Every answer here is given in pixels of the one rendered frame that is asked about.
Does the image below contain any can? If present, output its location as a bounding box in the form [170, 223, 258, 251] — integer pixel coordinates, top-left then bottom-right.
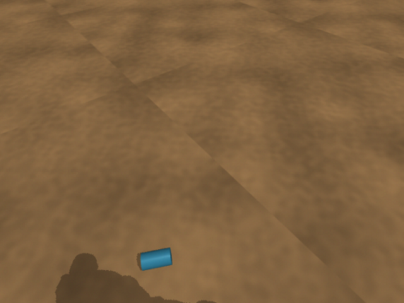
[141, 248, 172, 271]

